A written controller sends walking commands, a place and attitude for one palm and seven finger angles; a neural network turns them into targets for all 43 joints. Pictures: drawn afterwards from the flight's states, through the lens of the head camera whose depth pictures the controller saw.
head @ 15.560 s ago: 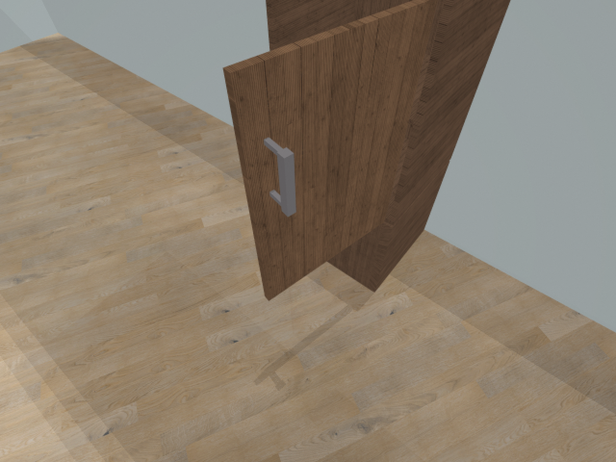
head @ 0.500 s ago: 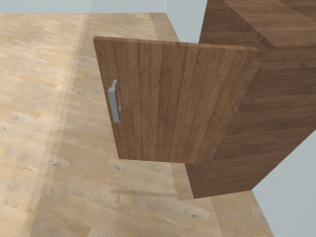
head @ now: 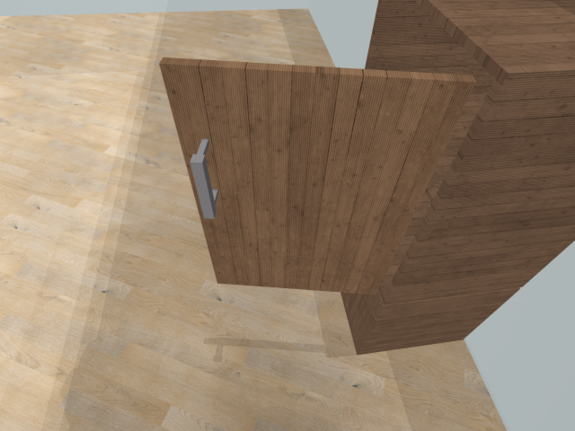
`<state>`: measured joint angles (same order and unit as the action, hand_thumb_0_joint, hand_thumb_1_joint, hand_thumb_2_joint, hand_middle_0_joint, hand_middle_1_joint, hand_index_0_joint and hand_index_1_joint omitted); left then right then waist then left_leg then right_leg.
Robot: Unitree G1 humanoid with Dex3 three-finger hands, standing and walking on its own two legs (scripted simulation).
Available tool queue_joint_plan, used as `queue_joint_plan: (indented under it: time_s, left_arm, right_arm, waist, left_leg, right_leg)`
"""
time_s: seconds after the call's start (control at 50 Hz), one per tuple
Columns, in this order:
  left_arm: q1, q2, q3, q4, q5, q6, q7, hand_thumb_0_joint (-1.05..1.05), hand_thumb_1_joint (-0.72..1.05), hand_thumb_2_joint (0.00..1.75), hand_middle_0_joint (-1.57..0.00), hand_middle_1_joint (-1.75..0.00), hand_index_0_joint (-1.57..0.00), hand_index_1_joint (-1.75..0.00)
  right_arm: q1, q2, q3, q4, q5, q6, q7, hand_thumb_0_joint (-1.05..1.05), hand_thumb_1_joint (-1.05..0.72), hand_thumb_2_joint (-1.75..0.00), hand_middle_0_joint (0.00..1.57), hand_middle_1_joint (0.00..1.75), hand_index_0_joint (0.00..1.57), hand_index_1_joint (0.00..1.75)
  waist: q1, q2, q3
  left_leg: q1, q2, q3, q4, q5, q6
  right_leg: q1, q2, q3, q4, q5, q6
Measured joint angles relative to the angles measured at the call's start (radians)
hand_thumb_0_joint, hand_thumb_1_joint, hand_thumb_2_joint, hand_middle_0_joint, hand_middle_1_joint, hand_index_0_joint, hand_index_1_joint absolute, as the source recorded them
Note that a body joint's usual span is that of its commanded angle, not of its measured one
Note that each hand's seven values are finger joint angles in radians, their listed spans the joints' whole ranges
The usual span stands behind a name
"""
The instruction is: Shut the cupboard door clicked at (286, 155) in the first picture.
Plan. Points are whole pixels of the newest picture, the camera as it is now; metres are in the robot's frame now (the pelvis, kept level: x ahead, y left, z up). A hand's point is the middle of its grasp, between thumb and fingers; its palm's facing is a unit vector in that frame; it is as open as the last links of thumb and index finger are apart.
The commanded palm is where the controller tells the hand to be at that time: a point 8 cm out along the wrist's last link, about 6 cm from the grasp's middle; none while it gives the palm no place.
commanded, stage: look again from close up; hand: left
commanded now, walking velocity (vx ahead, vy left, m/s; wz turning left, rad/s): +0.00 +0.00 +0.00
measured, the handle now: (207, 180) +0.48 +0.17 +0.06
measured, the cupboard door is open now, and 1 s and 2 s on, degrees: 78 78 78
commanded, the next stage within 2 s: raise the hand and make a fist in 0.38 s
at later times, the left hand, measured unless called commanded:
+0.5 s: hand out of the picture +0.02 +0.20 -0.18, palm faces +0.01 -0.98 -0.19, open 7.3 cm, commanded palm +0.10 +0.25 -0.07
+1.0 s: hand out of the picture +0.11 +0.22 -0.05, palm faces +0.15 -0.99 -0.02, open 5.7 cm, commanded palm +0.12 +0.25 -0.02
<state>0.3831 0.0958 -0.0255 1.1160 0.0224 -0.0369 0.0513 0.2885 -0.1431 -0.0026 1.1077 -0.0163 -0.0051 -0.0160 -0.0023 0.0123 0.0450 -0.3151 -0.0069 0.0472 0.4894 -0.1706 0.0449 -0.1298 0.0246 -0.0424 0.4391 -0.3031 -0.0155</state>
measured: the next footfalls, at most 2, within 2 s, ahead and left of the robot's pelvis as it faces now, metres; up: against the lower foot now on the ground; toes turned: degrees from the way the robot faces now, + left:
none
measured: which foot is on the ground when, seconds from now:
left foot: down 0.00-1.00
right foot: down 0.00-1.00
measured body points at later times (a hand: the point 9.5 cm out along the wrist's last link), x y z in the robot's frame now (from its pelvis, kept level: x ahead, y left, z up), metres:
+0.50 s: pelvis +0.00 +0.02 +0.00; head +0.00 +0.04 +0.45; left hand +0.02 +0.25 -0.17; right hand +0.06 -0.22 -0.14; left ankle +0.06 +0.09 -0.74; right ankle -0.04 -0.11 -0.74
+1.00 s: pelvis -0.04 +0.02 -0.10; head -0.02 +0.05 +0.35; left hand +0.10 +0.27 -0.04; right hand +0.19 -0.21 -0.12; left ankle +0.06 +0.08 -0.74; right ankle +0.01 -0.09 -0.74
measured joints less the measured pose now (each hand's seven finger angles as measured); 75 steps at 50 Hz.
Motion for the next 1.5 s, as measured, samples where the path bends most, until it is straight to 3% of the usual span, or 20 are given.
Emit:
queue_joint_plan:
  time_s: [0.08, 0.5, 0.54, 0.6, 0.66, 0.72, 0.76, 0.8, 0.86, 0.94, 1.02, 1.08, 1.12, 1.18, 1.22, 1.26, 1.3, 1.34, 1.42, 1.5]
  left_arm:
    - [-0.008, 0.011, 0.001, -0.016, -0.006, -0.001, 0.002, 0.0, 0.91, 0.9, -0.2, -0.3, -0.2, -0.3]
    - [-0.078, 0.102, 0.014, -0.094, -0.001, 0.021, -0.002, 0.0, 0.91, 0.9, -0.2, -0.3, -0.2, -0.3]
    - [0.03, 0.106, 0.078, -0.481, -0.068, 0.119, -0.006, 0.01, 0.91, 0.9, -0.2, -0.3, -0.21, -0.3]
    - [0.125, 0.137, 0.064, -0.914, -0.143, 0.029, 0.033, 0.01, 0.91, 0.9, -0.21, -0.31, -0.21, -0.31]
    - [0.056, 0.118, 0.053, -1.082, -0.168, -0.088, 0.021, 0.01, 0.91, 0.9, -0.23, -0.33, -0.23, -0.33]
    - [-0.024, 0.068, 0.066, -1.058, -0.212, -0.276, -0.087, 0.01, 0.91, 0.9, -0.26, -0.37, -0.26, -0.37]
    - [-0.035, 0.059, 0.075, -1.019, -0.242, -0.395, -0.201, 0.0, 0.91, 0.9, -0.29, -0.4, -0.29, -0.4]
    - [-0.018, 0.069, 0.08, -0.983, -0.254, -0.448, -0.294, 0.0, 0.91, 0.9, -0.32, -0.43, -0.33, -0.44]
    - [0.064, 0.097, 0.089, -0.979, -0.263, -0.408, -0.344, 0.0, 0.91, 0.9, -0.37, -0.49, -0.38, -0.49]
    - [0.204, 0.134, 0.107, -1.096, -0.27, -0.365, -0.259, 0.01, 0.9, 0.9, -0.45, -0.57, -0.45, -0.57]
    - [0.238, 0.154, 0.11, -1.268, -0.283, -0.453, -0.188, 0.02, 0.9, 0.9, -0.52, -0.65, -0.52, -0.65]
    - [0.168, 0.143, 0.091, -1.331, -0.286, -0.487, -0.218, 0.02, 0.9, 0.9, -0.57, -0.71, -0.57, -0.71]
    - [0.114, 0.141, 0.072, -1.332, -0.277, -0.437, -0.261, 0.01, 0.9, 0.9, -0.6, -0.74, -0.61, -0.75]
    - [0.073, 0.152, 0.052, -1.295, -0.262, -0.273, -0.31, 0.01, 0.9, 0.9, -0.66, -0.8, -0.67, -0.81]
    - [0.089, 0.159, 0.056, -1.283, -0.269, -0.166, -0.308, 0.01, 0.9, 0.9, -0.7, -0.84, -0.71, -0.85]
    - [0.129, 0.161, 0.079, -1.295, -0.287, -0.117, -0.276, 0.01, 0.9, 0.9, -0.73, -0.88, -0.74, -0.89]
    - [0.172, 0.161, 0.115, -1.321, -0.302, -0.136, -0.233, 0.01, 0.9, 0.9, -0.77, -0.92, -0.78, -0.93]
    - [0.2, 0.16, 0.148, -1.347, -0.309, -0.201, -0.201, 0.02, 0.9, 0.9, -0.81, -0.96, -0.81, -0.97]
    - [0.182, 0.147, 0.161, -1.365, -0.313, -0.321, -0.215, 0.01, 0.9, 0.9, -0.88, -1.04, -0.89, -1.05]
    - [0.144, 0.139, 0.111, -1.34, -0.3, -0.287, -0.289, 0.01, 0.91, 0.9, -0.95, -1.12, -0.96, -1.13]
  right_arm:
    - [0.001, -0.011, -0.002, -0.031, 0.001, -0.015, -0.002, 0.01, -0.92, -0.9, 0.2, 0.3, 0.2, 0.29]
    - [-0.065, -0.028, 0.01, -0.073, 0.004, -0.01, 0.008, 0.0, -0.91, -0.9, 0.2, 0.3, 0.2, 0.29]
    - [-0.038, -0.036, 0.023, -0.162, 0.029, -0.078, -0.02, 0.0, -0.9, -0.9, 0.2, 0.3, 0.2, 0.3]
    - [0.01, -0.054, 0.032, -0.249, 0.051, -0.222, -0.036, 0.0, -0.9, -0.9, 0.2, 0.3, 0.2, 0.3]
    - [0.007, -0.086, 0.02, -0.342, 0.049, -0.291, -0.008, 0.01, -0.9, -0.9, 0.2, 0.3, 0.2, 0.3]
    - [-0.037, -0.109, 0.005, -0.407, 0.034, -0.303, 0.016, 0.01, -0.9, -0.9, 0.2, 0.3, 0.2, 0.3]
    - [-0.069, -0.107, -0.002, -0.446, 0.027, -0.286, 0.026, 0.01, -0.9, -0.9, 0.2, 0.3, 0.2, 0.3]
    - [-0.087, -0.103, -0.008, -0.499, 0.034, -0.259, 0.032, 0.01, -0.9, -0.9, 0.2, 0.3, 0.21, 0.3]
    - [-0.088, -0.104, -0.012, -0.578, 0.048, -0.23, 0.025, 0.01, -0.9, -0.9, 0.2, 0.3, 0.21, 0.3]
    - [-0.068, -0.115, -0.014, -0.631, 0.048, -0.235, 0.008, 0.01, -0.9, -0.9, 0.2, 0.3, 0.2, 0.3]
    - [-0.075, -0.125, 0.007, -0.606, 0.042, -0.27, -0.004, 0.01, -0.9, -0.9, 0.2, 0.3, 0.2, 0.3]
    - [-0.098, -0.118, 0.031, -0.58, 0.046, -0.282, -0.009, 0.01, -0.9, -0.9, 0.2, 0.3, 0.2, 0.3]
    - [-0.101, -0.098, 0.045, -0.576, 0.055, -0.272, -0.012, 0.01, -0.9, -0.9, 0.2, 0.3, 0.21, 0.3]
    - [-0.079, -0.06, 0.059, -0.592, 0.076, -0.236, -0.02, 0.01, -0.9, -0.9, 0.21, 0.3, 0.21, 0.3]
    - [-0.05, -0.042, 0.064, -0.606, 0.081, -0.214, -0.028, 0.01, -0.9, -0.9, 0.21, 0.3, 0.21, 0.3]
    - [-0.02, -0.032, 0.062, -0.614, 0.077, -0.203, -0.036, 0.01, -0.9, -0.9, 0.21, 0.3, 0.21, 0.3]
    - [0.007, -0.032, 0.053, -0.611, 0.069, -0.204, -0.039, 0.01, -0.9, -0.9, 0.21, 0.3, 0.21, 0.3]
    - [0.024, -0.044, 0.041, -0.603, 0.061, -0.214, -0.034, 0.01, -0.9, -0.9, 0.21, 0.3, 0.21, 0.3]
    - [0.015, -0.092, 0.022, -0.575, 0.05, -0.235, -0.018, 0.01, -0.9, -0.9, 0.21, 0.3, 0.21, 0.3]
    - [-0.019, -0.117, 0.01, -0.57, 0.062, -0.231, -0.02, 0.01, -0.9, -0.9, 0.2, 0.3, 0.21, 0.3]
  waist:
    - [-0.01, -0.008, -0.011]
    - [0.01, -0.044, -0.032]
    - [0.008, -0.05, 0.006]
    - [0.013, -0.056, -0.026]
    - [-0.024, -0.029, -0.069]
    - [-0.047, 0.008, -0.128]
    - [-0.04, 0.005, -0.157]
    - [-0.024, -0.015, -0.162]
    - [0.0, -0.043, -0.159]
    - [0.029, -0.045, -0.157]
    - [0.053, -0.008, -0.162]
    - [0.05, 0.031, -0.163]
    - [0.043, 0.043, -0.166]
    - [0.025, 0.042, -0.166]
    - [0.012, 0.037, -0.166]
    - [0.005, 0.031, -0.167]
    - [0.008, 0.024, -0.17]
    - [0.015, 0.021, -0.176]
    - [0.024, 0.035, -0.173]
    - [0.023, 0.045, -0.167]
  left_leg:
    - [-0.005, -0.006, -0.004, 0.034, -0.024, 0.007]
    - [0.013, -0.025, 0.015, 0.029, -0.026, 0.033]
    - [-0.005, -0.026, 0.017, 0.066, -0.035, 0.034]
    - [-0.03, -0.047, 0.026, 0.078, -0.034, 0.031]
    - [-0.106, -0.076, 0.009, 0.144, -0.046, 0.021]
    - [-0.253, -0.071, 0.003, 0.286, -0.093, 0.008]
    - [-0.347, -0.056, 0.01, 0.387, -0.134, -0.006]
    - [-0.417, -0.049, 0.01, 0.472, -0.163, -0.001]
    - [-0.493, -0.044, 0.0, 0.57, -0.201, 0.024]
    - [-0.556, -0.041, -0.03, 0.653, -0.236, 0.027]
    - [-0.6, -0.043, -0.065, 0.705, -0.256, 0.029]
    - [-0.622, -0.042, -0.081, 0.725, -0.262, 0.033]
    - [-0.623, -0.039, -0.077, 0.716, -0.262, 0.034]
    - [-0.587, -0.034, -0.058, 0.662, -0.25, 0.037]
    - [-0.545, -0.033, -0.046, 0.615, -0.243, 0.039]
    - [-0.503, -0.03, -0.037, 0.573, -0.24, 0.04]
    - [-0.474, -0.028, -0.034, 0.546, -0.242, 0.04]
    - [-0.466, -0.03, -0.037, 0.539, -0.247, 0.04]
    - [-0.486, -0.039, -0.053, 0.567, -0.266, 0.043]
    - [-0.486, -0.043, -0.053, 0.571, -0.275, 0.048]
  right_leg:
    - [-0.002, -0.006, -0.005, 0.032, -0.027, 0.001]
    - [0.013, -0.028, 0.011, 0.032, -0.027, 0.028]
    - [-0.025, -0.033, 0.003, 0.106, -0.04, 0.023]
    - [-0.126, -0.048, 0.009, 0.253, -0.064, 0.004]
    - [-0.22, -0.044, 0.003, 0.264, -0.079, -0.008]
    - [-0.359, -0.035, 0.004, 0.388, -0.081, -0.004]
    - [-0.454, -0.021, 0.012, 0.481, -0.118, -0.003]
    - [-0.527, -0.006, 0.02, 0.566, -0.154, -0.006]
    - [-0.601, 0.011, 0.017, 0.657, -0.195, -0.01]
    - [-0.642, 0.019, -0.016, 0.706, -0.2, -0.019]
    - [-0.661, 0.022, -0.052, 0.727, -0.222, -0.019]
    - [-0.672, 0.025, -0.068, 0.728, -0.224, -0.015]
    - [-0.674, 0.028, -0.063, 0.716, -0.219, -0.012]
    - [-0.648, 0.031, -0.039, 0.671, -0.203, -0.008]
    - [-0.614, 0.032, -0.022, 0.627, -0.192, -0.006]
    - [-0.576, 0.036, -0.009, 0.585, -0.184, -0.006]
    - [-0.547, 0.038, -0.003, 0.554, -0.181, -0.007]
    - [-0.536, 0.038, -0.005, 0.542, -0.185, -0.007]
    - [-0.544, 0.031, -0.022, 0.559, -0.206, -0.004]
    - [-0.543, 0.028, -0.023, 0.561, -0.215, 0.001]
